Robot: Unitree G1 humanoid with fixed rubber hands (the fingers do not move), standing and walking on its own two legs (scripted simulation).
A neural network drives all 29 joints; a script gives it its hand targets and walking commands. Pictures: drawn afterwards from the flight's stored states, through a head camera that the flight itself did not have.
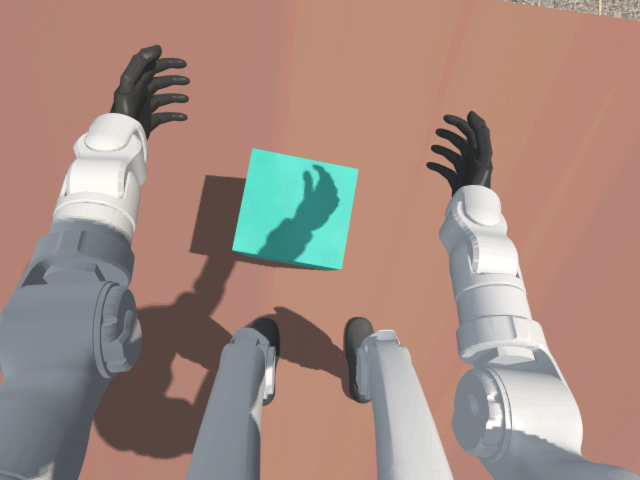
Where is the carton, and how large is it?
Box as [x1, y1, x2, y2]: [232, 148, 358, 270]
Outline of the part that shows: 252,148 232,249 245,255 327,270 341,269 358,169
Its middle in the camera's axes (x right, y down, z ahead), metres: -0.06 -0.05 +0.86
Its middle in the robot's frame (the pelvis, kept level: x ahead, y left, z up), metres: +0.46 +0.03 -0.52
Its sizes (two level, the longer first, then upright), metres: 0.210 0.200 0.250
